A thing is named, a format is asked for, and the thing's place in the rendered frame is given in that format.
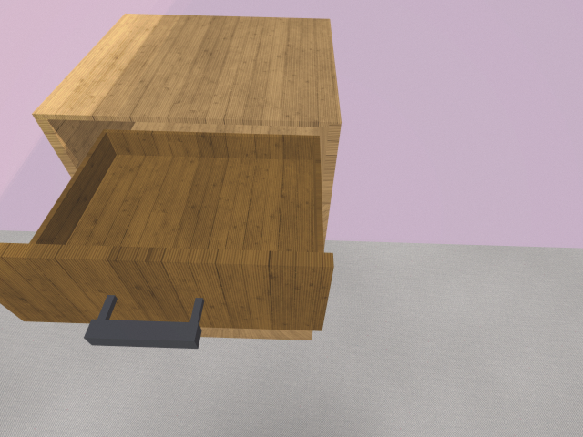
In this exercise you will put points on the handle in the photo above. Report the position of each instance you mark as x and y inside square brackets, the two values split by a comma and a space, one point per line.
[140, 333]

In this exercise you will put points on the cabinet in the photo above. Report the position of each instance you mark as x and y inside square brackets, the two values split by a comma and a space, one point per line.
[203, 73]

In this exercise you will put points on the drawer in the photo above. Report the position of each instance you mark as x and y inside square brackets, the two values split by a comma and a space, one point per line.
[160, 218]

